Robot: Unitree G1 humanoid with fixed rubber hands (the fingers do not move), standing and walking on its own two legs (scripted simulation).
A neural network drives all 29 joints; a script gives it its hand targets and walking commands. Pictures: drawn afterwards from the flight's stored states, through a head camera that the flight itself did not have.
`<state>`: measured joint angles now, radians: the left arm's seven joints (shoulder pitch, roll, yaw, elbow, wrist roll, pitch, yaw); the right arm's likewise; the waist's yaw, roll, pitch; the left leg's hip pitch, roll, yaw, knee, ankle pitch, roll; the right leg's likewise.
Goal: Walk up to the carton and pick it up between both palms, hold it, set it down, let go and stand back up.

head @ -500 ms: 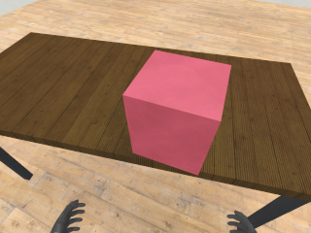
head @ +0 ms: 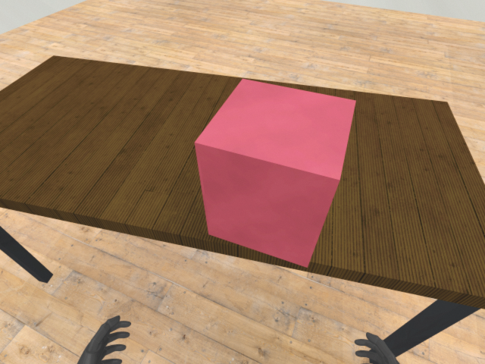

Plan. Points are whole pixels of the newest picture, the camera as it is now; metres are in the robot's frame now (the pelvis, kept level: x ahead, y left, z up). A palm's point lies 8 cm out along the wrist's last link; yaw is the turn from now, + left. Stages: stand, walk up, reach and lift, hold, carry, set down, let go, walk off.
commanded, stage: stand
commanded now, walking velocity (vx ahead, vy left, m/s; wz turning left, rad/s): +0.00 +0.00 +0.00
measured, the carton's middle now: (275, 173) +0.43 -0.05 +0.07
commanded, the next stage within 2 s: walk up in 1.92 s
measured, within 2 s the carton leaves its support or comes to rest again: neither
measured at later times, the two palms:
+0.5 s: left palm out of the picture +0.13 +0.26 -0.08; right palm out of the picture +0.11 -0.24 -0.11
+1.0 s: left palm out of the picture +0.13 +0.26 -0.08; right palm out of the picture +0.11 -0.24 -0.11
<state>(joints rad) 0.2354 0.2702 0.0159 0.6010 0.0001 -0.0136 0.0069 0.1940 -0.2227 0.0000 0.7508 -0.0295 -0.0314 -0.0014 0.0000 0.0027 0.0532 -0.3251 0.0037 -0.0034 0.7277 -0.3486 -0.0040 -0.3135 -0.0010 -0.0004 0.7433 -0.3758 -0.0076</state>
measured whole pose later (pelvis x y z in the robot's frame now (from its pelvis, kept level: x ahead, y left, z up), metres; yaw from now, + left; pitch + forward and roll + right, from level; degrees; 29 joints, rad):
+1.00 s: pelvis -0.01 +0.00 +0.00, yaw +0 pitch -4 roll +0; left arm 0.24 0.28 0.02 0.62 0.00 -0.02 0.01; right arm 0.19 -0.23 0.00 0.79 -0.03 -0.03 0.01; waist 0.00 0.00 0.05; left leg -0.33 0.00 0.00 0.73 -0.34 0.00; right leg -0.31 0.00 0.00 0.74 -0.36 -0.01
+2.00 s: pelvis -0.01 +0.00 +0.00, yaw +0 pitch -4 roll +0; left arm 0.23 0.29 0.02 0.66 0.00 -0.02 0.00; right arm 0.19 -0.24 0.00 0.82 -0.03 -0.02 0.01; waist 0.00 0.00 0.05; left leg -0.33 0.00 0.00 0.73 -0.33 0.00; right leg -0.31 0.00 0.00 0.74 -0.36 -0.01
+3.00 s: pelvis -0.02 +0.04 -0.01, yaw -6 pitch -5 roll -1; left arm 0.31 0.35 0.02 0.66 0.00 -0.06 0.03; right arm 0.19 -0.31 0.00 0.81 -0.02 0.02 0.02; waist 0.00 0.05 0.13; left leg -0.34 0.01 0.05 0.82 -0.39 0.04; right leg -0.32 0.03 0.07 0.81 -0.40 0.01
